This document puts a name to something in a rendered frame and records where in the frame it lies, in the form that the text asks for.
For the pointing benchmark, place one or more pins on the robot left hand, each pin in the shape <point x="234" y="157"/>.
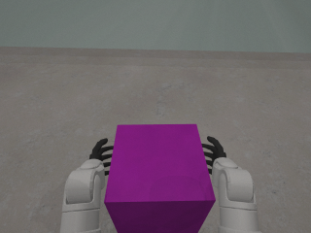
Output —
<point x="97" y="153"/>

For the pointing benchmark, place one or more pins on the carton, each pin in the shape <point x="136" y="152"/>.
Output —
<point x="158" y="179"/>

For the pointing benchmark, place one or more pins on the robot right hand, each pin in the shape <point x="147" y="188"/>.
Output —
<point x="217" y="151"/>

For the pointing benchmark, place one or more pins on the robot right forearm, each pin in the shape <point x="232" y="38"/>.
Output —
<point x="237" y="197"/>

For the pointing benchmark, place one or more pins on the robot left forearm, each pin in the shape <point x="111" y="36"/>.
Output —
<point x="82" y="198"/>

